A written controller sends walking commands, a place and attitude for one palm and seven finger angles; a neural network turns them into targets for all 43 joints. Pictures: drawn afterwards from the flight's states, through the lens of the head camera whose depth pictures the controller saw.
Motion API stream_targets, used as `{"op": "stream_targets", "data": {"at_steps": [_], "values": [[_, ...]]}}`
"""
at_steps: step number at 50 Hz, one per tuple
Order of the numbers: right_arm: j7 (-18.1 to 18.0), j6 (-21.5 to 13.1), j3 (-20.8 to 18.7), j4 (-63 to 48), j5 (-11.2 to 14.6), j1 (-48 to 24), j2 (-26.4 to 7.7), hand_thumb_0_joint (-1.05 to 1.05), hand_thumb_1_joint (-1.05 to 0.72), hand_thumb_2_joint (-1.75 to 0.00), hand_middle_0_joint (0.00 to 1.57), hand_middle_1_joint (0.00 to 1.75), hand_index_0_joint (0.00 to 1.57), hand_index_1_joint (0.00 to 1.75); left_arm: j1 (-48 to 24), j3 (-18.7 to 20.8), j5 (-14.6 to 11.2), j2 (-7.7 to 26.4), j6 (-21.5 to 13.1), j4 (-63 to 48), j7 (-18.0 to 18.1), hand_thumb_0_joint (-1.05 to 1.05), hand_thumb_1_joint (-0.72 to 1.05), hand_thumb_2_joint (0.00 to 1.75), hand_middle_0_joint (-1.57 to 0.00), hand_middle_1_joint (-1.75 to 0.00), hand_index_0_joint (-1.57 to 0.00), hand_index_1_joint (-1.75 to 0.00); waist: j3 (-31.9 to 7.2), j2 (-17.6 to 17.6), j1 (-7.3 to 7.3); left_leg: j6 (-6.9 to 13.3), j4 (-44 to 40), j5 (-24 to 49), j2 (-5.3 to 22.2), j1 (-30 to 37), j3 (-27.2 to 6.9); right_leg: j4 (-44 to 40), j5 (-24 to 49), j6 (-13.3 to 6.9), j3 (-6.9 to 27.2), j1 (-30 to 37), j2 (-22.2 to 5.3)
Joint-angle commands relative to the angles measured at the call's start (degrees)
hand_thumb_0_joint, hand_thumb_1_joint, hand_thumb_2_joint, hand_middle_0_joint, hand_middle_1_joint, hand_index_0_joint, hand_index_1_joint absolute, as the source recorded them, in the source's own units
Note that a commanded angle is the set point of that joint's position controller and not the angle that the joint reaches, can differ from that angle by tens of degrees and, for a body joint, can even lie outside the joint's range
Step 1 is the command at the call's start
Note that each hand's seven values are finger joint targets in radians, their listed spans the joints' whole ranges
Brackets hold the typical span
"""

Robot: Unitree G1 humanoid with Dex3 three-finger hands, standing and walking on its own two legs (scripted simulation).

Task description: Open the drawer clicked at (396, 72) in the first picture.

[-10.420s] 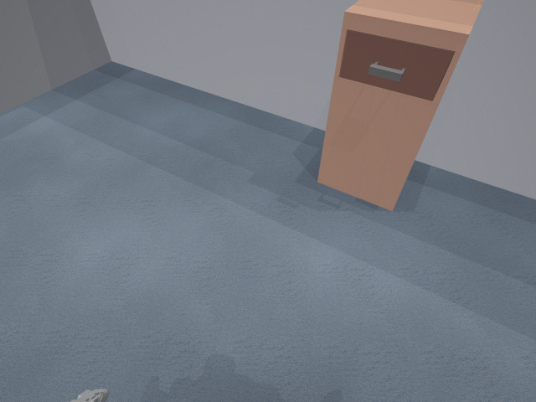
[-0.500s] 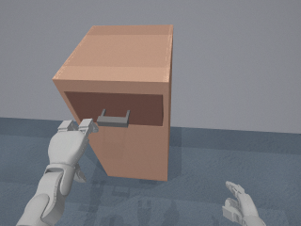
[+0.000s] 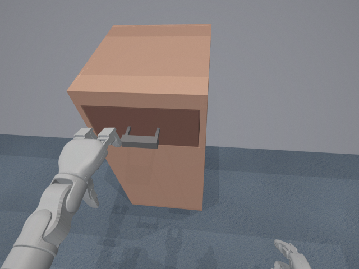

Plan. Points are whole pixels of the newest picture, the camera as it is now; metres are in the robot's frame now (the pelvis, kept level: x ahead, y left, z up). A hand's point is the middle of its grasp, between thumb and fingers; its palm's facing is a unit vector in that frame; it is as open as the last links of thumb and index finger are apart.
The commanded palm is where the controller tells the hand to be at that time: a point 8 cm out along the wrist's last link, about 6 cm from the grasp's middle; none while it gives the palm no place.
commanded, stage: raise the hand with hooked fingers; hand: left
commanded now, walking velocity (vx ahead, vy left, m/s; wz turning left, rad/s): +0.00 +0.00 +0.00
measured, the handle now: (141, 135) +0.51 +0.21 -0.07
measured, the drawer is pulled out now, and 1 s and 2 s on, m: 0.00 0.00 0.00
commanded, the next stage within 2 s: move the hooked fingers above the handle in 0.12 s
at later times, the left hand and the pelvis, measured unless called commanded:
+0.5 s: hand (105, 163) +0.32 +0.22 +0.05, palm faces -0.01 -0.07 -1.00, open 13.8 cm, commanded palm +0.31 +0.23 +0.11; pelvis +0.00 -0.01 +0.00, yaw +0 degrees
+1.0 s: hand (116, 153) +0.36 +0.22 +0.03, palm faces -0.03 -0.05 -1.00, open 13.8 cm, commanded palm +0.35 +0.23 +0.08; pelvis +0.01 -0.02 -0.01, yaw +0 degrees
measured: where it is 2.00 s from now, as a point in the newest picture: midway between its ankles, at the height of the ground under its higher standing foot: outside the picture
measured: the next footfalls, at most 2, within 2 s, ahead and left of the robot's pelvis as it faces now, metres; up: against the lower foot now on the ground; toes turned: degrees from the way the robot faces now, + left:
none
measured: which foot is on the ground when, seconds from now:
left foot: down 0.00-1.00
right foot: down 0.00-1.00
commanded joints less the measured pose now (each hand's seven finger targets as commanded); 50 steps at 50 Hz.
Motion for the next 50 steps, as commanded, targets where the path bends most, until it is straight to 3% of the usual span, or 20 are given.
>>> {"op": "stream_targets", "data": {"at_steps": [1,6,13,17,21,22,24,26,29,30,33,35,37,46,48,50], "values": [[-0.4,-2.8,-2.4,-8.6,0.4,-6.8,-5.6,0.00,-0.90,-0.90,0.20,0.30,0.20,0.30,-15.9,9.1,-0.1,12.2,-0.8,-11.4,5.0,0.00,-0.50,0.30,-0.30,-1.20,-0.30,-1.20,-14.7,-1.9,0.43,-2.3,-3.1,19.9,1.4,0.0,-5.1,-0.8,9.6,-2.2,3.0,9.8,1.3],[-0.5,-3.2,-2.5,-8.4,0.6,-7.2,-5.7,0.00,-0.90,-0.90,0.20,0.30,0.20,0.30,-16.2,7.8,-0.2,11.7,0.5,-10.9,5.7,0.00,-0.50,0.30,-0.30,-1.20,-0.30,-1.20,-15.4,-1.0,0.16,-2.0,-3.3,19.2,1.2,0.3,-4.7,-1.0,9.7,-2.2,3.3,10.5,1.1],[-0.6,-2.9,-2.0,-8.3,0.7,-7.5,-5.6,0.00,-0.90,-0.90,0.20,0.30,0.20,0.30,-16.9,4.8,-0.3,9.4,1.8,-8.3,3.7,0.00,-0.50,0.30,-0.30,-1.20,-0.30,-1.20,-13.2,-3.9,-0.82,-1.4,-3.1,18.1,1.2,-0.4,-4.0,-1.5,10.0,-1.8,3.1,9.3,1.1],[-0.9,-2.8,-2.0,-8.0,0.5,-6.9,-5.6,0.00,-0.90,-0.90,0.20,0.30,0.20,0.30,-18.3,7.1,0.6,11.8,1.0,-5.5,3.8,0.00,-0.50,0.30,-0.30,-1.20,-0.30,-1.20,-14.0,-4.4,-0.37,-1.2,-2.5,17.7,0.7,-1.5,-3.6,-1.1,10.7,-1.9,3.6,10.1,1.1],[-1.0,-2.9,-2.2,-7.9,0.5,-6.3,-5.3,0.00,-0.90,-0.90,0.20,0.30,0.20,0.30,-21.1,6.6,0.8,11.0,0.1,-3.8,4.7,0.00,-0.50,0.30,-0.30,-1.20,-0.30,-1.20,-15.6,-3.9,-0.57,-0.9,-1.5,18.1,0.5,-1.9,-3.3,-0.4,11.9,-1.8,3.9,10.1,0.9],[-1.1,-2.9,-2.2,-8.0,0.6,-6.2,-5.4,0.00,-0.90,-0.90,0.20,0.30,0.20,0.30,-20.6,7.7,0.9,12.2,0.0,-3.2,4.9,0.00,-0.50,0.30,-0.30,-1.20,-0.30,-1.20,-15.8,-4.0,-0.39,-1.0,-1.4,18.4,0.5,-2.4,-3.3,-0.1,12.6,-1.8,3.9,10.4,0.9],[-1.0,-2.8,-2.2,-7.7,0.7,-6.0,-5.4,0.00,-0.90,-0.90,0.20,0.30,0.20,0.30,-23.9,5.5,1.1,10.2,0.0,-2.4,5.1,0.00,-0.50,0.30,-0.30,-1.20,-0.30,-1.20,-15.8,-2.7,-1.41,-1.2,-1.0,17.7,0.4,-2.5,-3.3,0.1,11.7,-1.8,3.8,8.8,0.9],[-1.0,-2.9,-2.5,-7.8,0.6,-5.4,-5.4,0.00,-0.90,-0.90,0.20,0.30,0.20,0.30,-24.3,5.3,1.4,10.2,-0.2,-1.9,5.5,0.00,-0.50,0.30,-0.30,-1.20,-0.30,-1.20,-17.0,-2.8,-1.23,-1.0,-0.3,19.1,0.5,-1.9,-3.2,0.6,12.9,-1.9,3.8,8.7,1.0],[-1.3,-2.6,-2.5,-7.4,0.7,-4.7,-5.8,0.00,-0.90,-0.90,0.20,0.30,0.20,0.30,-24.9,7.3,1.4,12.5,0.1,1.5,5.8,0.00,-0.50,0.30,-0.30,-1.20,-0.30,-1.20,-16.8,-4.0,-1.41,-0.9,0.0,17.9,0.2,-4.3,-3.0,0.9,13.4,-1.7,4.3,9.7,0.8],[-1.2,-2.6,-2.5,-7.3,0.7,-4.5,-5.6,0.00,-0.90,-0.90,0.20,0.30,0.20,0.30,-26.2,5.4,1.5,10.6,-0.1,1.3,5.8,0.00,-0.50,0.30,-0.30,-1.20,-0.30,-1.20,-17.4,-3.9,-1.77,-0.8,0.3,18.1,0.2,-4.2,-3.1,1.2,13.5,-1.7,4.0,9.1,0.8],[-1.3,-2.5,-2.9,-7.6,0.7,-3.9,-5.7,0.00,-0.90,-0.90,0.20,0.30,0.20,0.30,-24.2,6.4,1.4,11.3,-0.4,2.5,6.1,0.00,-0.50,0.30,-0.30,-1.20,-0.30,-1.20,-18.8,-4.2,-1.27,-0.5,0.9,19.6,0.1,-4.6,-2.8,1.7,16.0,-1.6,4.3,10.4,0.7],[-1.4,-2.3,-3.0,-7.2,0.8,-3.2,-6.1,0.00,-0.90,-0.90,0.20,0.30,0.20,0.30,-26.3,7.2,1.3,12.3,-0.6,4.1,6.3,0.00,-0.50,0.30,-0.30,-1.20,-0.30,-1.20,-18.1,-5.7,-1.75,-0.4,0.9,18.6,0.1,-6.1,-2.9,1.8,15.6,-1.5,4.5,10.1,0.7],[-1.3,-2.3,-3.3,-7.3,0.7,-2.9,-5.9,0.00,-0.90,-0.90,0.20,0.30,0.20,0.30,-25.9,6.2,1.6,11.1,-1.1,3.6,6.7,0.00,-0.50,0.30,-0.30,-1.20,-0.30,-1.20,-19.5,-3.1,-1.60,-0.4,1.4,20.0,0.1,-5.2,-2.8,2.3,16.7,-1.7,4.4,9.7,0.7],[-1.4,-2.1,-4.1,-6.1,0.8,-0.4,-6.3,0.00,-0.90,-0.90,0.20,0.30,0.20,0.30,-30.6,6.4,2.7,11.4,-1.4,9.5,9.0,0.00,-0.50,0.30,-0.30,-1.20,-0.30,-1.20,-20.6,-3.9,-2.50,-0.3,2.7,18.3,0.2,-7.0,-2.7,3.5,14.5,-1.8,4.1,7.3,0.9],[-1.4,-2.1,-4.1,-5.7,0.8,0.2,-6.4,0.00,-0.90,-0.90,0.20,0.30,0.20,0.30,-33.5,5.8,2.9,11.3,-1.5,11.0,9.4,0.00,-0.50,0.30,-0.30,-1.20,-0.30,-1.20,-20.3,-4.0,-3.31,-0.3,3.1,17.5,0.2,-7.5,-2.6,3.6,14.5,-1.6,4.2,6.5,0.8],[-1.6,-2.1,-4.1,-5.4,0.8,0.9,-6.7,0.00,-0.90,-0.90,0.20,0.30,0.20,0.30,-34.5,7.1,3.3,12.7,-1.5,13.6,9.7,0.00,-0.50,0.30,-0.30,-1.20,-0.30,-1.20,-20.3,-5.0,-3.21,-0.2,3.2,17.0,0.1,-8.9,-2.8,4.1,13.9,-1.7,4.2,6.6,0.9]]}}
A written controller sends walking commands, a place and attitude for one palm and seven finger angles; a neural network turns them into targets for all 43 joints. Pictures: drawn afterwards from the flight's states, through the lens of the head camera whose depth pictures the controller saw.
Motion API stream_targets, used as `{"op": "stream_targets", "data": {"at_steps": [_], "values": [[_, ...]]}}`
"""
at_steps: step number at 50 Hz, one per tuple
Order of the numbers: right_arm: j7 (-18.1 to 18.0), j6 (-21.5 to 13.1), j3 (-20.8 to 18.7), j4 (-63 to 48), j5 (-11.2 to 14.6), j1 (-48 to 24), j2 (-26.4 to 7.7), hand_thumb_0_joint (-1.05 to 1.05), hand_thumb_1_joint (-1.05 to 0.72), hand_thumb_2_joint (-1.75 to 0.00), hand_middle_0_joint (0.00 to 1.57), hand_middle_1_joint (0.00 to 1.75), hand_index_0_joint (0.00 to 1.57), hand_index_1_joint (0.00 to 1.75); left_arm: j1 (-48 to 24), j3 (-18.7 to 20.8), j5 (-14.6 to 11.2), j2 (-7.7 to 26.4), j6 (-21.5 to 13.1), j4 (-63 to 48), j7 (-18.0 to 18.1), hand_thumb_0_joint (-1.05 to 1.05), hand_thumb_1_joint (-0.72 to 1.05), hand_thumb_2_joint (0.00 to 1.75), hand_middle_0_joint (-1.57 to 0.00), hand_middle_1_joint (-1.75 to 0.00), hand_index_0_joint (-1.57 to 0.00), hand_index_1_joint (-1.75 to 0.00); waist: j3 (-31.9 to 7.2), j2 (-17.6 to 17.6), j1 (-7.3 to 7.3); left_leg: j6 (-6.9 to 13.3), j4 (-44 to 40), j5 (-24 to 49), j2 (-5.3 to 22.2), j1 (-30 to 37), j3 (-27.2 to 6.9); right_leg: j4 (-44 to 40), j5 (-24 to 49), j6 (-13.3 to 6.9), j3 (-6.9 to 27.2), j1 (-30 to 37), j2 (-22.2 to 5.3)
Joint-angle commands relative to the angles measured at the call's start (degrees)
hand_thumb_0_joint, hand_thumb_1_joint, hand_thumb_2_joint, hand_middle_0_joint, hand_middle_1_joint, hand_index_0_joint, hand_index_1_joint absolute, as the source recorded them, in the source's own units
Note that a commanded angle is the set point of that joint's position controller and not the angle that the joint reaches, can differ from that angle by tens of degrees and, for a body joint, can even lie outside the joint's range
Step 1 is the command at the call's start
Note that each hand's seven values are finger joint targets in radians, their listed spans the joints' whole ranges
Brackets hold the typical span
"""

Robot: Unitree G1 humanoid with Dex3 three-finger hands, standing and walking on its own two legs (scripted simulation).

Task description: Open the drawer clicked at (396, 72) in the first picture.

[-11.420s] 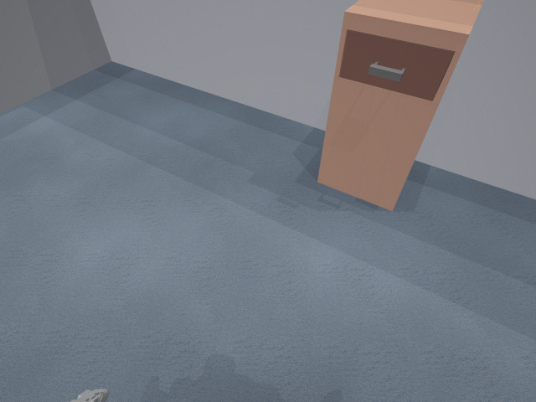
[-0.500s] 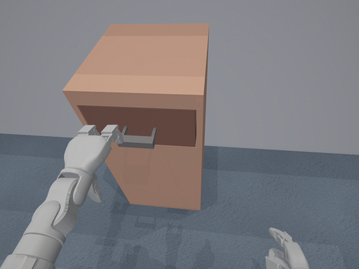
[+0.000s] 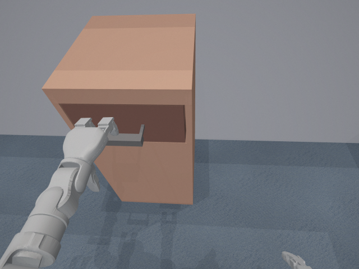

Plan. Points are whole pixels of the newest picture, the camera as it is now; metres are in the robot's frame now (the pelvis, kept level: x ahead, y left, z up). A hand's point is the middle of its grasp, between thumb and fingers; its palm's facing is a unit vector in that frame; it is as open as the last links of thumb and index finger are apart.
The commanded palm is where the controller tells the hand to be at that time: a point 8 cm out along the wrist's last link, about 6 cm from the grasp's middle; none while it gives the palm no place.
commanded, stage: move the hooked fingers above the handle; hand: left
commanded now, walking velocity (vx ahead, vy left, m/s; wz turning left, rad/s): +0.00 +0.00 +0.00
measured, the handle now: (125, 133) +0.50 +0.22 -0.06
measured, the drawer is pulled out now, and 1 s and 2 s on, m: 0.00 0.00 0.00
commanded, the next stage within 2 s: lower the fingers behind the handle in 1.42 s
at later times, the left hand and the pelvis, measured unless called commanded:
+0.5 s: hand (106, 143) +0.41 +0.23 +0.01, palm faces -0.05 -0.03 -1.00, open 13.8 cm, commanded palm +0.39 +0.24 +0.07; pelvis -0.01 +0.01 -0.01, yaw +0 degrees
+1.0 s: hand (113, 136) +0.44 +0.23 +0.00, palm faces -0.07 -0.04 -1.00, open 13.8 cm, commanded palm +0.42 +0.23 +0.06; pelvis +0.00 +0.02 -0.02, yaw -1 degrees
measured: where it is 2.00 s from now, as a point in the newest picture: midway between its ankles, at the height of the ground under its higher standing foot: outside the picture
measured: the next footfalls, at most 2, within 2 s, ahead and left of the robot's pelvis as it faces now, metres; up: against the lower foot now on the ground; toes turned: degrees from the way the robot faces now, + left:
none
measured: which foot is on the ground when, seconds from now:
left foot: down 0.00-1.00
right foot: down 0.00-1.00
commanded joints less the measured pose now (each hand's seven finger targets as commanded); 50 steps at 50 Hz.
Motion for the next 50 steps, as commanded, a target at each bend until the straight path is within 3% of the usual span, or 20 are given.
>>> {"op": "stream_targets", "data": {"at_steps": [1,4,5,13,15,17,19,23,26,28,30,35,40,42,45,47,50], "values": [[-0.4,-2.0,-2.4,-7.0,0.0,-1.3,-6.5,0.00,-0.90,-0.90,0.20,0.30,0.20,0.30,-20.9,6.8,0.0,12.8,-0.4,-6.8,2.9,0.00,-0.50,0.30,-0.30,-1.20,-0.30,-1.20,-17.2,-3.2,-0.58,0.9,-1.9,19.4,-1.1,-0.9,-2.2,-1.3,16.8,-0.4,4.5,14.5,0.1],[-0.5,-1.8,-2.6,-6.7,-0.1,-0.4,-6.8,0.00,-0.90,-0.90,0.20,0.30,0.20,0.30,-23.1,7.6,0.5,13.9,-0.7,-4.4,3.1,0.00,-0.50,0.30,-0.30,-1.20,-0.30,-1.20,-17.9,-3.2,-0.91,0.9,-1.3,19.9,-1.2,-1.5,-2.6,-0.6,16.7,-0.5,4.2,13.7,0.3],[-0.4,-1.8,-2.6,-6.7,-0.2,0.0,-6.7,0.00,-0.90,-0.90,0.20,0.30,0.20,0.30,-24.8,5.6,0.5,12.0,-1.1,-4.4,3.2,0.00,-0.50,0.30,-0.30,-1.20,-0.30,-1.20,-18.3,-2.6,-1.50,1.0,-0.9,19.9,-1.1,-0.9,-2.5,-0.5,16.7,-0.5,4.3,12.9,0.2],[-0.4,-1.5,-3.0,-5.6,-0.6,2.8,-6.9,0.00,-0.90,-0.90,0.20,0.30,0.20,0.30,-31.1,5.5,1.8,12.0,-2.6,2.2,4.8,0.00,-0.50,0.30,-0.30,-1.20,-0.30,-1.20,-19.6,-2.9,-2.58,1.0,1.0,19.3,-1.1,-2.5,-2.7,0.9,15.7,-0.6,3.9,9.4,0.5],[-0.4,-1.3,-3.2,-5.3,-0.8,3.5,-7.1,0.00,-0.90,-0.90,0.20,0.30,0.20,0.30,-32.6,7.6,2.4,14.4,-2.9,3.3,5.7,0.00,-0.50,0.30,-0.30,-1.20,-0.30,-1.20,-21.0,-2.6,-2.39,1.0,1.4,19.7,-1.1,-2.9,-2.8,1.5,15.8,-0.6,4.2,9.7,0.5],[-0.2,-1.1,-3.2,-5.2,-0.9,3.6,-6.9,0.00,-0.90,-0.90,0.20,0.30,0.20,0.30,-32.9,6.1,2.7,12.5,-2.8,4.9,6.4,0.00,-0.50,0.30,-0.30,-1.20,-0.30,-1.20,-21.1,-1.7,-2.69,0.9,1.9,20.0,-1.1,-3.1,-2.7,1.9,16.0,-0.7,3.9,8.6,0.6],[-0.2,-1.1,-3.1,-4.8,-0.9,4.4,-7.1,0.00,-0.90,-0.90,0.20,0.30,0.20,0.30,-35.2,6.1,2.9,12.7,-2.5,7.4,6.9,0.00,-0.50,0.30,-0.30,-1.20,-0.30,-1.20,-20.2,-3.2,-3.33,0.8,1.9,19.2,-0.9,-4.5,-3.2,2.0,14.8,-0.7,3.6,7.7,0.7],[-0.1,-0.9,-3.4,-4.3,-1.2,5.7,-7.2,0.00,-0.90,-0.90,0.20,0.30,0.20,0.30,-38.3,4.6,3.6,11.5,-2.3,9.0,7.7,0.00,-0.50,0.30,-0.30,-1.20,-0.30,-1.20,-22.3,-0.9,-4.07,0.7,3.0,21.0,-0.7,-3.3,-3.2,2.8,15.4,-0.8,3.5,5.8,0.9],[-0.2,-0.6,-3.4,-3.9,-1.3,6.8,-7.6,0.00,-0.90,-0.90,0.20,0.30,0.20,0.30,-39.1,5.8,3.5,12.6,-2.2,11.8,8.1,0.00,-0.50,0.30,-0.30,-1.20,-0.30,-1.20,-22.9,-3.1,-4.41,0.9,3.4,20.4,-0.6,-4.3,-3.3,3.0,15.3,-0.6,3.5,5.7,1.0],[-0.2,-0.6,-3.3,-3.6,-1.4,7.1,-7.6,0.00,-0.90,-0.90,0.20,0.30,0.20,0.30,-40.5,4.8,3.8,11.9,-2.0,13.1,8.4,0.00,-0.50,0.30,-0.30,-1.20,-0.30,-1.20,-22.4,-2.1,-4.74,0.8,3.6,19.5,-0.7,-5.3,-3.2,3.2,14.6,-0.7,3.6,4.8,1.0],[-0.3,-0.5,-3.3,-3.3,-1.4,7.9,-7.8,0.00,-0.90,-0.90,0.20,0.30,0.20,0.30,-41.5,5.2,4.1,12.6,-1.7,15.3,8.8,0.00,-0.50,0.30,-0.30,-1.20,-0.30,-1.20,-22.1,-3.3,-5.25,0.8,3.9,19.0,-0.7,-6.3,-3.6,3.6,13.7,-0.6,3.4,4.0,1.2],[-0.1,-0.6,-3.5,-2.6,-2.0,9.7,-8.1,0.00,-0.90,-0.90,0.20,0.30,0.20,0.30,-46.5,4.8,4.8,12.3,-1.7,16.4,10.0,0.00,-0.50,0.30,-0.30,-1.20,-0.30,-1.20,-24.9,-0.1,-6.15,0.6,5.3,21.0,-0.4,-5.0,-4.1,4.7,13.7,-0.7,3.2,1.4,1.3],[0.0,0.0,-3.3,-2.5,-2.2,10.5,-8.4,0.00,-0.90,-0.90,0.20,0.30,0.20,0.30,-44.1,7.5,4.4,15.2,-1.0,18.8,10.2,0.00,-0.50,0.30,-0.30,-1.20,-0.30,-1.20,-26.9,-2.0,-5.20,0.7,5.9,22.2,-0.4,-7.1,-3.7,5.5,16.4,-0.5,3.4,4.2,1.5],[0.0,0.1,-3.4,-2.7,-2.1,10.2,-8.4,0.00,-0.90,-0.90,0.20,0.30,0.20,0.30,-43.6,6.4,4.6,14.1,-0.7,18.7,10.0,0.00,-0.50,0.30,-0.30,-1.20,-0.30,-1.20,-25.9,-1.2,-5.44,0.7,5.6,22.1,-0.3,-7.1,-3.4,5.2,16.4,-0.5,3.3,3.6,1.4],[0.0,0.4,-3.5,-2.9,-2.0,10.4,-8.5,0.00,-0.90,-0.90,0.20,0.30,0.20,0.30,-42.0,7.6,4.3,15.2,-0.8,17.4,9.7,0.00,-0.50,0.30,-0.30,-1.20,-0.30,-1.20,-27.5,-1.4,-4.68,0.8,5.6,23.8,-0.2,-6.4,-3.4,5.2,17.7,-0.5,3.6,5.3,1.5],[-0.1,0.5,-3.5,-3.1,-1.9,10.3,-8.4,0.00,-0.90,-0.90,0.20,0.30,0.20,0.30,-40.9,7.4,4.0,14.7,-1.2,16.6,9.2,0.00,-0.50,0.30,-0.30,-1.20,-0.30,-1.20,-26.6,-1.8,-4.56,0.8,5.1,23.4,-0.1,-6.4,-3.2,4.7,17.8,-0.5,3.6,5.8,1.4],[0.0,0.4,-4.0,-3.0,-2.0,10.3,-8.1,0.00,-0.90,-0.90,0.20,0.30,0.20,0.30,-41.6,6.5,4.1,13.3,-2.3,12.8,9.4,0.00,-0.50,0.30,-0.30,-1.20,-0.30,-1.20,-27.8,0.3,-4.72,0.6,5.4,26.9,0.4,-3.4,-3.9,4.9,18.1,-0.5,3.5,4.7,1.5]]}}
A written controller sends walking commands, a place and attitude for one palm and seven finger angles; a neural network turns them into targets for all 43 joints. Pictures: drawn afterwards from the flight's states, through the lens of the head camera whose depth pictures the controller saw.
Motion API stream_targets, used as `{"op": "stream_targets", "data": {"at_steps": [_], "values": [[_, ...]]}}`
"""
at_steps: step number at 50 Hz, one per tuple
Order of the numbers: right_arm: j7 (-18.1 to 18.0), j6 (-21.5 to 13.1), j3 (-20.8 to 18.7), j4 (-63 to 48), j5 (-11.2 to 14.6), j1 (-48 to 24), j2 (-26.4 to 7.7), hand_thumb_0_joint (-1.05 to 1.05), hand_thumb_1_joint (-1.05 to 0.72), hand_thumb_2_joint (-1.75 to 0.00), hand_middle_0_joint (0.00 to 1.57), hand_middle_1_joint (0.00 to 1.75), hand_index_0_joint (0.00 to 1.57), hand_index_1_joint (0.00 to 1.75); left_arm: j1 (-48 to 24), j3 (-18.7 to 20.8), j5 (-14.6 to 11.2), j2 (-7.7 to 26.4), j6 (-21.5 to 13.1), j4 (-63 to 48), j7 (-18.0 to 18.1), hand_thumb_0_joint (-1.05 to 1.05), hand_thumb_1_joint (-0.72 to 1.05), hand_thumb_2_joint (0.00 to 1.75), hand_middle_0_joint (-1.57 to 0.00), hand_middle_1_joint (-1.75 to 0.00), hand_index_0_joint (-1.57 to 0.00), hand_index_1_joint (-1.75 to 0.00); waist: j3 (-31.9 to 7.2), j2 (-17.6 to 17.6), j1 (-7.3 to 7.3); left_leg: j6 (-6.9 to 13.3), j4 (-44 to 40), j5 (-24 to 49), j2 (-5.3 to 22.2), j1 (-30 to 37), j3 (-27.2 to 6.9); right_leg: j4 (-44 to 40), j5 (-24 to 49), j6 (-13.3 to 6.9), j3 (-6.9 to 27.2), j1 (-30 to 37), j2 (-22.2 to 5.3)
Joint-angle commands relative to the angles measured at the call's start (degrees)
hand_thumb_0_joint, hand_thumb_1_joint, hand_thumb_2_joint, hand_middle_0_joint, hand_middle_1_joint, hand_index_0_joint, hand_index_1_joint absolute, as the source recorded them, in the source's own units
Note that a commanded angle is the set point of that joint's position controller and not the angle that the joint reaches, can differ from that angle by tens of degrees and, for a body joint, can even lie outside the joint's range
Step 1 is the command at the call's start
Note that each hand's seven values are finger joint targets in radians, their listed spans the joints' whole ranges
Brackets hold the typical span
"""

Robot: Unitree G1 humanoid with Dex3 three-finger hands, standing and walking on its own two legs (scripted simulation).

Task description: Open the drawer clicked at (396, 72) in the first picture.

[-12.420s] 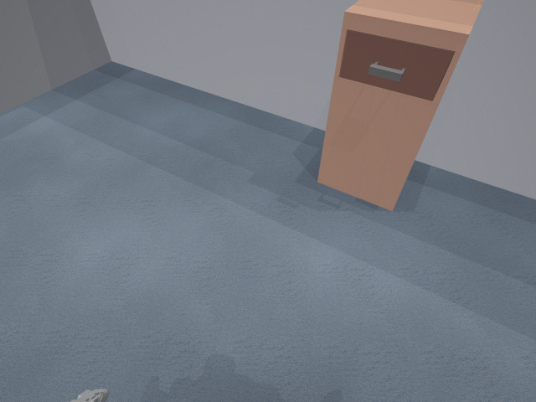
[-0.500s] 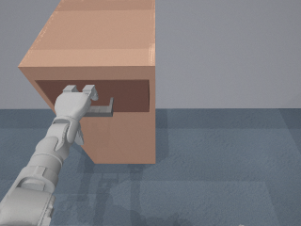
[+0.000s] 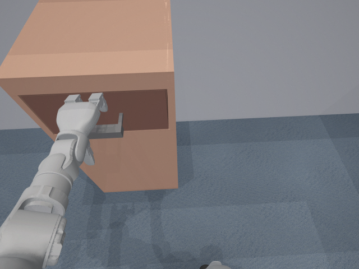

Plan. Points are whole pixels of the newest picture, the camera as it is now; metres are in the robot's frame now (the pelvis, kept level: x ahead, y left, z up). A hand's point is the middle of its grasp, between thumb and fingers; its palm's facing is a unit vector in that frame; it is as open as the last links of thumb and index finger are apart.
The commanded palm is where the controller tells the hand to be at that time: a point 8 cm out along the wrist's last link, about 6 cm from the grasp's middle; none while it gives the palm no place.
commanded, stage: move the hooked fingers above the handle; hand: left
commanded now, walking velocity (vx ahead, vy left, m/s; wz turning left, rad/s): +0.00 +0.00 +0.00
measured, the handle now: (102, 124) +0.50 +0.22 -0.05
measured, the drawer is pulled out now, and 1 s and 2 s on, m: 0.00 0.00 0.00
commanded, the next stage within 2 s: lower the fingers behind the handle in 0.42 s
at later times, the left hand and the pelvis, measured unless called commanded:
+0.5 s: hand (86, 130) +0.43 +0.22 +0.02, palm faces -0.05 -0.03 -1.00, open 13.8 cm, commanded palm +0.41 +0.22 +0.07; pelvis +0.00 +0.00 +0.00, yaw +1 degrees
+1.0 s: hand (90, 142) +0.42 +0.22 -0.01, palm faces -0.06 -0.04 -1.00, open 13.8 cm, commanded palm +0.40 +0.23 +0.04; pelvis -0.01 -0.01 -0.01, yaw +1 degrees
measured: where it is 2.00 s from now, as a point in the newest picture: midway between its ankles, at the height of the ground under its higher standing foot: outside the picture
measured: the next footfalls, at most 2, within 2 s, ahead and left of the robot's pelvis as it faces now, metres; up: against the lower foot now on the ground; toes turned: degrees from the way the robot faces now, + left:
none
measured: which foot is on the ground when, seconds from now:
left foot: down 0.00-1.00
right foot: down 0.00-1.00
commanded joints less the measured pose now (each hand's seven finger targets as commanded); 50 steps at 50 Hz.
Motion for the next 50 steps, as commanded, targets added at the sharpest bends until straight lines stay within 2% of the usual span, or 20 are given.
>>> {"op": "stream_targets", "data": {"at_steps": [1,6,8,10,11,13,14,16,18,20,23,25,26,28,30,33,35,40,47,50], "values": [[-0.3,-1.1,-3.6,-4.9,-0.2,3.5,-8.3,0.00,-0.90,-0.90,0.20,0.30,0.20,0.30,-19.5,3.6,-0.7,12.2,-1.4,-13.8,2.3,0.00,-0.50,0.30,-0.30,-1.20,-0.30,-1.20,-24.4,0.4,1.33,-0.8,-3.2,31.2,0.2,11.2,-5.3,-1.3,19.4,-1.6,2.0,17.6,1.6],[0.1,-0.9,-3.5,-4.6,0.0,2.5,-8.1,0.00,-0.90,-0.90,0.20,0.30,0.20,0.30,-17.4,3.4,-1.1,11.4,-0.9,-15.0,3.1,0.00,-0.50,0.30,-0.30,-1.20,-0.30,-1.20,-21.8,-0.2,1.44,-0.9,-3.8,31.2,0.1,10.8,-5.2,-1.8,19.7,-1.6,1.8,17.8,1.6],[0.1,-1.0,-3.3,-4.4,0.2,1.8,-8.2,0.00,-0.90,-0.90,0.20,0.30,0.20,0.30,-18.8,2.1,-0.6,10.6,-0.1,-13.9,3.3,0.00,-0.50,0.30,-0.30,-1.20,-0.30,-1.20,-19.1,-0.6,0.72,-0.9,-4.2,28.0,0.0,10.1,-5.1,-2.3,17.7,-1.7,1.5,16.4,1.6],[-0.1,-1.1,-3.2,-4.4,0.2,1.6,-8.2,0.00,-0.90,-0.90,0.20,0.30,0.20,0.30,-22.2,1.8,-0.3,11.1,0.5,-14.2,3.5,0.00,-0.50,0.30,-0.30,-1.20,-0.30,-1.20,-18.8,-0.9,-0.15,-0.7,-4.3,25.5,-0.2,9.9,-5.1,-2.7,16.7,-1.6,1.7,16.3,1.5],[-0.2,-1.2,-3.1,-4.5,0.3,1.6,-8.1,0.00,-0.90,-0.90,0.20,0.30,0.20,0.30,-22.3,2.2,-0.2,11.6,0.6,-14.2,3.5,0.00,-0.50,0.30,-0.30,-1.20,-0.30,-1.20,-19.6,-0.1,0.26,-0.7,-4.4,25.2,-0.4,10.1,-5.1,-2.5,16.4,-1.7,1.7,16.6,1.4],[-0.5,-1.5,-3.0,-4.6,0.3,1.5,-8.0,0.00,-0.90,-0.90,0.20,0.30,0.20,0.30,-24.0,1.0,-0.5,10.5,0.7,-13.4,3.1,0.00,-0.50,0.30,-0.30,-1.20,-0.30,-1.20,-19.4,-0.8,-0.52,-0.6,-4.3,23.9,-0.6,10.0,-5.0,-2.8,15.9,-1.6,1.7,16.5,1.4],[-0.7,-1.5,-3.0,-4.6,0.2,1.5,-8.2,0.00,-0.90,-0.90,0.20,0.30,0.20,0.30,-25.3,2.6,-0.6,12.6,0.3,-14.3,2.9,0.00,-0.50,0.30,-0.30,-1.20,-0.30,-1.20,-20.6,-1.0,-0.34,-0.5,-4.2,24.4,-0.6,10.1,-5.2,-2.7,16.5,-1.6,2.0,17.4,1.3],[-0.8,-1.6,-3.0,-4.7,0.1,1.6,-7.9,0.00,-0.90,-0.90,0.20,0.30,0.20,0.30,-24.1,2.7,-0.4,12.7,-0.1,-13.9,2.5,0.00,-0.50,0.30,-0.30,-1.20,-0.30,-1.20,-22.5,0.0,0.20,-0.7,-3.8,26.1,-0.8,10.8,-5.1,-2.1,17.9,-1.6,2.0,18.0,1.3],[-0.8,-1.7,-2.9,-4.8,0.1,1.4,-7.7,0.00,-0.90,-0.90,0.20,0.30,0.20,0.30,-22.9,1.4,-0.7,10.8,-0.2,-12.6,2.1,0.00,-0.50,0.30,-0.30,-1.20,-0.30,-1.20,-21.1,0.1,0.08,-0.7,-3.7,25.8,-0.8,10.6,-4.7,-2.3,17.9,-1.6,1.9,17.3,1.3],[-0.7,-1.6,-2.7,-5.0,0.2,1.5,-7.9,0.00,-0.90,-0.90,0.20,0.30,0.20,0.30,-21.4,1.9,-0.8,11.3,0.1,-10.8,1.6,0.00,-0.50,0.30,-0.30,-1.20,-0.30,-1.20,-20.0,-1.1,0.45,-0.8,-3.7,26.0,-0.9,9.0,-4.9,-1.9,18.2,-1.6,1.8,17.5,1.4],[-0.4,-1.6,-3.0,-5.4,0.1,1.5,-7.7,0.00,-0.90,-0.90,0.20,0.30,0.20,0.30,-19.7,0.8,-0.7,9.2,0.0,-11.8,1.3,0.00,-0.50,0.30,-0.30,-1.20,-0.30,-1.20,-21.1,-0.8,0.85,-0.8,-3.3,28.2,-0.6,10.2,-4.8,-1.8,19.2,-1.6,1.6,17.2,1.4],[-0.2,-1.5,-3.2,-5.4,-0.1,1.8,-7.7,0.00,-0.90,-0.90,0.20,0.30,0.20,0.30,-21.8,-0.1,-0.8,8.2,-0.4,-13.5,1.3,0.00,-0.50,0.30,-0.30,-1.20,-0.30,-1.20,-21.6,-0.4,0.29,-0.9,-3.0,29.2,-0.4,11.0,-5.0,-1.6,19.6,-1.5,1.7,16.7,1.4],[-0.2,-1.4,-3.2,-5.3,0.0,2.1,-7.8,0.00,-0.90,-0.90,0.20,0.30,0.20,0.30,-20.4,2.1,-0.5,10.5,-0.5,-13.3,1.5,0.00,-0.50,0.30,-0.30,-1.20,-0.30,-1.20,-22.0,-1.2,1.13,-0.9,-3.0,29.7,-0.4,10.5,-5.2,-1.3,19.7,-1.6,1.7,17.5,1.5],[-0.2,-1.3,-3.0,-5.3,-0.1,1.8,-7.7,0.00,-0.90,-0.90,0.20,0.30,0.20,0.30,-20.3,1.1,-0.3,9.4,-0.5,-12.5,2.0,0.00,-0.50,0.30,-0.30,-1.20,-0.30,-1.20,-20.3,-1.6,0.72,-0.9,-3.0,27.4,-0.7,8.8,-4.9,-1.4,19.0,-1.6,1.7,16.8,1.4],[-0.3,-1.3,-3.1,-5.1,-0.2,2.1,-7.9,0.00,-0.90,-0.90,0.20,0.30,0.20,0.30,-19.9,3.1,0.0,11.4,-0.8,-12.6,2.8,0.00,-0.50,0.30,-0.30,-1.20,-0.30,-1.20,-21.8,-1.6,1.29,-0.7,-2.8,27.4,-0.8,8.0,-4.8,-0.8,19.7,-1.7,2.0,17.9,1.4],[-0.3,-1.4,-3.0,-4.9,-0.4,1.9,-7.9,0.00,-0.90,-0.90,0.20,0.30,0.20,0.30,-20.6,3.8,0.5,12.4,-0.6,-12.1,4.3,0.00,-0.50,0.30,-0.30,-1.20,-0.30,-1.20,-21.1,-1.9,0.82,-0.6,-2.5,24.8,-1.0,5.9,-4.3,-0.7,19.2,-1.6,2.3,17.7,1.3],[-0.3,-1.3,-3.1,-4.7,-0.5,2.0,-8.1,0.00,-0.90,-0.90,0.20,0.30,0.20,0.30,-19.8,5.1,0.5,13.7,-0.6,-11.9,4.9,0.00,-0.50,0.30,-0.30,-1.20,-0.30,-1.20,-22.8,-1.5,1.14,-0.5,-2.1,24.7,-1.2,5.6,-4.3,-0.2,19.4,-1.5,2.5,18.4,1.3],[-0.4,-1.7,-3.3,-4.1,-0.7,2.6,-8.2,0.00,-0.90,-0.90,0.20,0.30,0.20,0.30,-20.2,4.5,0.4,13.3,-0.9,-11.4,5.1,0.00,-0.50,0.30,-0.30,-1.20,-0.30,-1.20,-24.3,-0.5,0.55,-0.5,-1.2,24.4,-1.3,5.2,-4.2,0.4,19.7,-1.5,2.8,17.9,1.4],[-0.1,-1.8,-3.7,-3.3,-0.8,3.2,-8.1,0.00,-0.90,-0.90,0.20,0.30,0.20,0.30,-18.9,2.2,0.4,9.5,-2.2,-9.9,5.4,0.00,-0.50,0.30,-0.30,-1.20,-0.30,-1.20,-21.8,-1.0,-0.33,-0.5,0.1,22.9,-1.0,4.6,-4.7,0.8,16.7,-1.5,2.2,13.2,1.6],[-0.2,-1.7,-3.5,-3.1,-1.0,3.3,-8.5,0.00,-0.90,-0.90,0.20,0.30,0.20,0.30,-20.3,4.9,1.1,13.3,-2.4,-9.9,6.5,0.00,-0.50,0.30,-0.30,-1.20,-0.30,-1.20,-22.6,-1.5,-0.04,-0.3,0.8,21.1,-1.3,2.2,-4.7,1.8,16.0,-1.5,2.6,13.4,1.6]]}}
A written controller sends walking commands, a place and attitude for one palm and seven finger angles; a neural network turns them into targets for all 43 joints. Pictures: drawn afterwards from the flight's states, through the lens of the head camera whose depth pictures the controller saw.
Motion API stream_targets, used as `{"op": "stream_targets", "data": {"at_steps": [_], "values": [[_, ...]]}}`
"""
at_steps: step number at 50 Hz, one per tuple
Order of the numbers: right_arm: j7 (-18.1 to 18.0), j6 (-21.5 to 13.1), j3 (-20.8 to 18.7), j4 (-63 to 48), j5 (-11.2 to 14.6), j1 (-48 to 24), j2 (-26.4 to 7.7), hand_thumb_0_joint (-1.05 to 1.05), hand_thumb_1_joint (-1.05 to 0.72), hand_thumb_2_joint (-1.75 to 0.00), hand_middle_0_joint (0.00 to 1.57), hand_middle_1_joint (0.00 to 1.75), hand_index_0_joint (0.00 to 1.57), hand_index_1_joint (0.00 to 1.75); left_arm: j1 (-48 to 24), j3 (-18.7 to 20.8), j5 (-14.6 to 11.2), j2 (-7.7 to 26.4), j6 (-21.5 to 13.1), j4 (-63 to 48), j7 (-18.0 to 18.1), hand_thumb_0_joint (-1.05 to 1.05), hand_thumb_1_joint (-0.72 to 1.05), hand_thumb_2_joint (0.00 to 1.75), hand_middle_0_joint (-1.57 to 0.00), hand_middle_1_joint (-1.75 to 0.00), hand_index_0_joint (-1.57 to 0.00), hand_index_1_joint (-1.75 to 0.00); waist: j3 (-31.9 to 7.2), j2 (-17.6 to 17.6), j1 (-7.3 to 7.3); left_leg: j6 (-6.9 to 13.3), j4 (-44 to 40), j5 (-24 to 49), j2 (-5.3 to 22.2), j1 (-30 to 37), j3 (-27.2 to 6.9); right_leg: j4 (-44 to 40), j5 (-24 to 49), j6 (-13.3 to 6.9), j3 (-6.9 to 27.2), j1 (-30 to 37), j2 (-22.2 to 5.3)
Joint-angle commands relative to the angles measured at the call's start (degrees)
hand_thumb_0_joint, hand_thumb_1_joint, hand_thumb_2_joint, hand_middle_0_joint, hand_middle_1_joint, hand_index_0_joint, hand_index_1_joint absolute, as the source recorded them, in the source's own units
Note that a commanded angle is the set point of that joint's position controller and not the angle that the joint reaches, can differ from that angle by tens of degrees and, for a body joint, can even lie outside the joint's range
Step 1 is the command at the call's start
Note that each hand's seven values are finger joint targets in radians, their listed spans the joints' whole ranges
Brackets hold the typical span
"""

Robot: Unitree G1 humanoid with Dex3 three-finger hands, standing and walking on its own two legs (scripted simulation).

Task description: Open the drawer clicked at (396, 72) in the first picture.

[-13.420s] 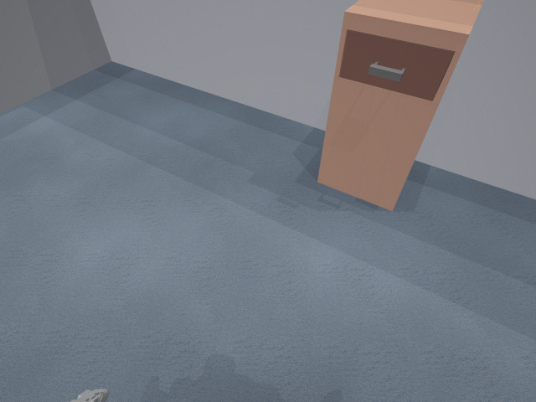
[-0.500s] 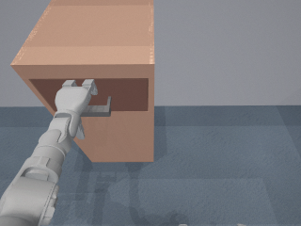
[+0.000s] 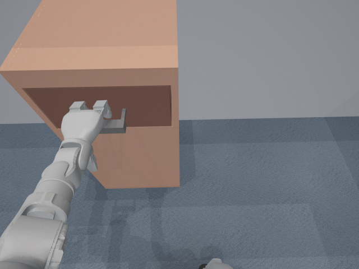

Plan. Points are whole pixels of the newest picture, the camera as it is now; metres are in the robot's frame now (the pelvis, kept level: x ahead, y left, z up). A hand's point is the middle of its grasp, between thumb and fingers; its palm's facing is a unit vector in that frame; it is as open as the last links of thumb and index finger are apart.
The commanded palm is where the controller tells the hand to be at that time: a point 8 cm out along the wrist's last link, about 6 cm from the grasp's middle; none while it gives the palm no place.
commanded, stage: lower the fingers behind the handle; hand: left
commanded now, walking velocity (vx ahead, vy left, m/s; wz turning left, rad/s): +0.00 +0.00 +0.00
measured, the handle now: (105, 119) +0.51 +0.21 -0.04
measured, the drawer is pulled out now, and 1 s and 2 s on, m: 0.00 0.00 0.00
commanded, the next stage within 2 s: close the thumb around the handle in 1.12 s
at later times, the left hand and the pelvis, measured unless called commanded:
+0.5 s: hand (97, 137) +0.44 +0.22 -0.03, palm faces -0.05 -0.02 -1.00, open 13.9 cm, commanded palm +0.42 +0.22 +0.01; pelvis -0.01 +0.00 -0.02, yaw +0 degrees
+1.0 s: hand (101, 141) +0.44 +0.22 -0.05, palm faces -0.06 -0.03 -1.00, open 13.8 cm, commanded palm +0.42 +0.22 +0.00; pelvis -0.01 +0.00 -0.03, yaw +0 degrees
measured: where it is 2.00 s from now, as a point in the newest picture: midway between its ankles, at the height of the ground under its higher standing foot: outside the picture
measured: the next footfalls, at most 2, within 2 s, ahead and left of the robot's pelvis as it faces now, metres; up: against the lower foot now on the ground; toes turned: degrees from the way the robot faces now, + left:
none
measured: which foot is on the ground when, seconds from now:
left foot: down 0.00-1.00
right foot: down 0.00-1.00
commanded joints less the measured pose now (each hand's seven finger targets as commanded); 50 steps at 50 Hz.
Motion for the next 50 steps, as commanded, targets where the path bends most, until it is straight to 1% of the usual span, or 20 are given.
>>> {"op": "stream_targets", "data": {"at_steps": [1,2,3,5,10,14,18,23,25,27,28,32,34,36,39,41,42,44,47,50], "values": [[-0.4,-1.0,-2.7,-4.2,-0.4,4.6,-8.4,0.00,-0.90,-0.90,0.20,0.30,0.20,0.30,-22.6,5.2,0.3,14.1,-0.6,-10.0,3.7,0.00,-0.50,0.30,-0.30,-1.20,-0.30,-1.20,-22.0,-0.1,-0.67,-0.1,-2.4,21.3,-1.6,5.1,-3.7,-1.0,16.3,-1.1,3.5,15.3,1.7],[-0.4,-1.1,-2.7,-4.1,-0.4,4.6,-8.2,0.00,-0.90,-0.90,0.20,0.30,0.20,0.30,-24.2,3.9,0.6,12.7,-0.6,-10.0,4.1,0.00,-0.50,0.30,-0.30,-1.20,-0.30,-1.20,-21.6,0.0,-1.37,-0.1,-2.1,20.7,-1.5,5.2,-3.9,-0.8,15.4,-1.1,3.2,13.8,1.7],[-0.3,-1.2,-2.7,-4.0,-0.4,4.5,-8.2,0.00,-0.90,-0.90,0.20,0.30,0.20,0.30,-23.6,4.3,0.8,12.9,-0.2,-8.7,4.6,0.00,-0.50,0.30,-0.30,-1.20,-0.30,-1.20,-20.7,0.4,-1.10,-0.2,-1.9,20.1,-1.5,4.5,-3.8,-0.6,14.4,-1.2,3.1,13.0,1.8],[-0.1,-1.3,-2.9,-4.0,-0.6,4.8,-8.3,0.00,-0.90,-0.90,0.20,0.30,0.20,0.30,-23.9,5.0,0.8,13.2,0.3,-8.5,5.3,0.00,-0.50,0.30,-0.30,-1.20,-0.30,-1.20,-23.1,0.2,-1.08,-0.1,-1.1,20.7,-1.5,4.9,-4.0,0.2,14.6,-1.1,3.1,12.8,1.9],[-0.2,-1.6,-2.5,-3.9,-0.5,5.2,-8.5,0.00,-0.90,-0.90,0.20,0.30,0.20,0.30,-26.5,3.4,1.0,12.4,2.0,-6.0,5.4,0.00,-0.50,0.30,-0.30,-1.20,-0.30,-1.20,-22.9,-0.5,-2.41,-0.1,0.2,18.5,-1.5,2.9,-4.5,1.4,12.9,-0.9,2.9,10.4,2.0],[0.0,-1.5,-2.6,-3.9,-0.8,5.7,-8.7,0.00,-0.90,-0.90,0.20,0.30,0.20,0.30,-25.1,3.6,0.5,11.9,2.8,-5.3,4.5,0.00,-0.50,0.30,-0.30,-1.20,-0.30,-1.20,-24.3,0.3,-1.79,-0.4,1.2,21.1,-1.2,3.8,-4.7,2.3,14.3,-1.1,2.5,9.7,2.2],[-0.1,-1.6,-2.4,-4.0,-0.5,6.1,-8.5,0.00,-0.90,-0.90,0.20,0.30,0.20,0.30,-24.0,1.3,0.4,9.2,2.9,-3.7,3.5,0.00,-0.50,0.30,-0.30,-1.20,-0.30,-1.20,-22.5,-1.5,-2.20,-0.2,1.8,18.6,-1.1,1.7,-4.6,2.6,12.6,-0.9,2.5,8.2,2.2],[-0.2,-1.6,-2.2,-4.1,-0.6,6.4,-8.7,0.00,-0.90,-0.90,0.20,0.30,0.20,0.30,-22.6,1.6,0.4,9.5,2.6,-2.1,2.9,0.00,-0.50,0.30,-0.30,-1.20,-0.30,-1.20,-21.0,-2.4,-2.25,0.0,2.9,16.3,-1.1,-1.1,-4.6,3.5,10.8,-1.0,2.5,6.3,2.2],[-0.2,-1.5,-2.2,-4.1,-0.7,6.6,-8.7,0.00,-0.90,-0.90,0.20,0.30,0.20,0.30,-21.3,2.8,0.6,10.9,2.2,-2.1,3.0,0.00,-0.50,0.30,-0.30,-1.20,-0.30,-1.20,-22.2,-1.4,-1.43,-0.1,3.5,16.8,-1.3,-1.6,-4.6,4.3,11.2,-1.0,2.7,6.5,2.2],[-0.3,-1.7,-2.2,-4.2,-0.8,6.7,-8.7,0.00,-0.90,-0.90,0.20,0.30,0.20,0.30,-23.3,2.3,1.2,10.7,1.7,-3.4,3.3,0.00,-0.50,0.30,-0.30,-1.20,-0.30,-1.20,-22.7,-1.4,-2.18,-0.1,4.3,16.8,-1.0,-2.1,-4.8,5.1,11.2,-1.0,2.6,5.2,2.1],[-0.2,-1.7,-2.3,-4.2,-0.9,6.7,-8.6,0.00,-0.90,-0.90,0.20,0.30,0.20,0.30,-22.1,2.6,1.4,10.6,1.7,-3.0,3.5,0.00,-0.50,0.30,-0.30,-1.20,-0.30,-1.20,-23.3,-0.7,-1.56,-0.2,4.6,17.1,-1.0,-1.9,-4.9,5.6,11.0,-1.1,2.5,4.8,2.2],[0.0,-1.7,-2.5,-3.7,-1.3,7.0,-8.6,0.00,-0.90,-0.90,0.20,0.30,0.20,0.30,-23.6,3.1,1.4,10.8,1.3,-4.0,5.1,0.00,-0.50,0.30,-0.30,-1.20,-0.30,-1.20,-24.5,-0.6,-2.39,-0.3,6.2,18.0,-0.7,-2.1,-5.2,6.8,11.5,-0.9,2.4,3.3,2.2],[0.3,-1.7,-2.5,-3.6,-1.6,6.8,-8.8,0.00,-0.90,-0.90,0.20,0.30,0.20,0.30,-23.3,4.6,1.5,12.1,1.3,-5.1,5.8,0.00,-0.50,0.30,-0.30,-1.20,-0.30,-1.20,-26.8,1.2,-1.43,-0.4,6.9,20.0,-0.8,-1.7,-5.2,7.8,12.9,-1.1,2.4,3.5,2.2],[0.4,-1.6,-2.7,-3.2,-1.6,7.1,-8.8,0.00,-0.90,-0.90,0.20,0.30,0.20,0.30,-23.4,4.0,1.8,11.1,1.7,-4.6,6.4,0.00,-0.50,0.30,-0.30,-1.20,-0.30,-1.20,-26.3,0.7,-2.10,-0.6,7.4,20.7,-0.5,-1.4,-5.6,8.2,12.8,-1.0,2.1,2.1,2.2],[0.4,-1.2,-2.6,-3.4,-1.6,6.6,-8.9,0.00,-0.90,-0.90,0.20,0.30,0.20,0.30,-23.9,5.8,1.2,13.6,2.4,-6.7,6.9,0.00,-0.50,0.30,-0.30,-1.20,-0.30,-1.20,-29.1,1.0,-1.47,-0.5,7.5,21.7,-0.7,-1.0,-5.4,8.3,14.4,-1.0,2.4,4.5,2.3],[0.3,-1.1,-2.5,-3.1,-1.3,6.6,-8.7,0.00,-0.90,-0.90,0.20,0.30,0.20,0.30,-25.0,3.4,1.5,11.4,3.2,-5.4,6.8,0.00,-0.50,0.30,-0.30,-1.20,-0.30,-1.20,-26.8,1.9,-2.57,-0.6,7.2,20.5,-0.6,-1.0,-5.6,7.8,12.9,-0.9,2.1,2.8,2.3],[0.3,-1.2,-2.6,-2.9,-1.3,6.7,-8.8,0.00,-0.90,-0.90,0.20,0.30,0.20,0.30,-25.4,3.9,1.3,11.8,3.4,-5.6,6.9,0.00,-0.50,0.30,-0.30,-1.20,-0.30,-1.20,-26.2,0.7,-2.75,-0.4,7.1,20.2,-0.5,-0.9,-5.5,7.4,12.8,-0.8,2.1,2.9,2.3],[0.1,-1.2,-2.3,-3.1,-1.4,6.4,-9.0,0.00,-0.90,-0.90,0.20,0.30,0.20,0.30,-25.5,5.1,0.6,13.6,3.4,-6.2,6.5,0.00,-0.50,0.30,-0.30,-1.20,-0.30,-1.20,-28.1,0.5,-2.28,-0.2,6.9,20.3,-0.8,-1.3,-5.3,7.4,13.8,-0.8,2.4,5.1,2.1],[-0.3,-1.0,-2.0,-3.0,-1.2,6.5,-9.0,0.00,-0.90,-0.90,0.20,0.30,0.20,0.30,-24.5,5.5,0.6,15.0,3.6,-4.5,5.7,0.00,-0.50,0.30,-0.30,-1.20,-0.30,-1.20,-26.7,-0.1,-2.27,0.0,6.7,18.7,-1.1,-3.0,-4.7,7.0,13.8,-0.6,2.7,6.2,2.0],[-0.4,-1.1,-2.0,-3.4,-1.1,6.4,-8.7,0.00,-0.90,-0.90,0.20,0.30,0.20,0.30,-24.7,3.9,0.7,13.0,3.1,-4.7,5.3,0.00,-0.50,0.30,-0.30,-1.20,-0.30,-1.20,-26.4,0.7,-2.53,0.0,6.6,18.7,-1.0,-2.4,-4.8,6.9,13.2,-0.7,2.7,5.3,2.0]]}}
